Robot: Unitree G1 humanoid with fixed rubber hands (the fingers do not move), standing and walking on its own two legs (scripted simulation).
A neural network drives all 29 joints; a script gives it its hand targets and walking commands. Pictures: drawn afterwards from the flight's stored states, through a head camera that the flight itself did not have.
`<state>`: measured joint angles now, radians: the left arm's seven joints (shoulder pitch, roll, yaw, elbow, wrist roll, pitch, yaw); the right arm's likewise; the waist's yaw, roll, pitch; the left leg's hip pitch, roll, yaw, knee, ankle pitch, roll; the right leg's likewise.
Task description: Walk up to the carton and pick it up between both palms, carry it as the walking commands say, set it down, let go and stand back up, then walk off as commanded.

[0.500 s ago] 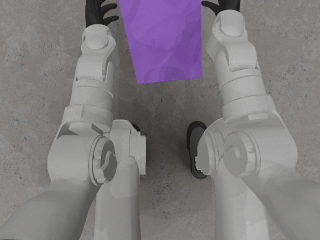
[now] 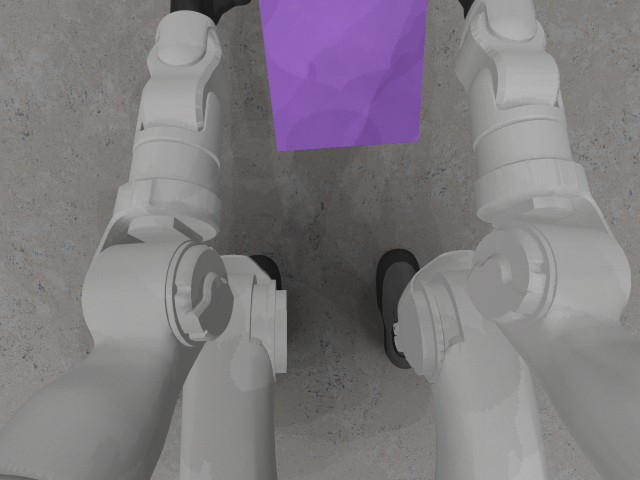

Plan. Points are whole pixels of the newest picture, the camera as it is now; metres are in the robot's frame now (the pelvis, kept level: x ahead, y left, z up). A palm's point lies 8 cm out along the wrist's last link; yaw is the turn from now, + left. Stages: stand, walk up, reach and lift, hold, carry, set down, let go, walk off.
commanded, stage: set down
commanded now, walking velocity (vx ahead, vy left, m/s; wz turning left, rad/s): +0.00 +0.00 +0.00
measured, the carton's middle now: (337, 0) +0.58 +0.01 -0.28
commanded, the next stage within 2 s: none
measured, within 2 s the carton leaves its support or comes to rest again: rests again in 1.18 s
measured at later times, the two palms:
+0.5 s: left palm (198, 8) +0.54 +0.14 -0.18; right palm out of the picture +0.56 -0.12 -0.17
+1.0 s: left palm (200, 4) +0.55 +0.14 -0.19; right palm out of the picture +0.56 -0.12 -0.18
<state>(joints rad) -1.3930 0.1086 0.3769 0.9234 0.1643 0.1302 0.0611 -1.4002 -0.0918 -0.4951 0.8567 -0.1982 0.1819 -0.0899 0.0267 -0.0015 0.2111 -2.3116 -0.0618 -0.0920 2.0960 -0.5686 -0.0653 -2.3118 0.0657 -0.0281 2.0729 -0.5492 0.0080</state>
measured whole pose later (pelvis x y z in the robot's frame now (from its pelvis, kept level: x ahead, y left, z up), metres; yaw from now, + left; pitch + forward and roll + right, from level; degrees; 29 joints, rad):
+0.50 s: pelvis +0.01 +0.00 +0.00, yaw +0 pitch +46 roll -2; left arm -1.39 0.11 0.40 0.95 0.16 0.07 0.05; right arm -1.40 -0.09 -0.50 0.86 -0.22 0.14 -0.08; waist 0.03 0.00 0.21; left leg -2.31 -0.06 -0.09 2.10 -0.59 -0.07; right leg -2.32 0.07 -0.03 2.08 -0.57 0.01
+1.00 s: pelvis +0.02 +0.00 +0.00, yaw +0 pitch +48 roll -2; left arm -1.39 0.11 0.41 0.96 0.18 0.01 0.04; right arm -1.40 -0.09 -0.51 0.87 -0.23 0.08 -0.06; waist 0.03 0.00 0.21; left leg -2.32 -0.06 -0.09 2.10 -0.62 -0.07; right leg -2.32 0.07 -0.03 2.08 -0.60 0.01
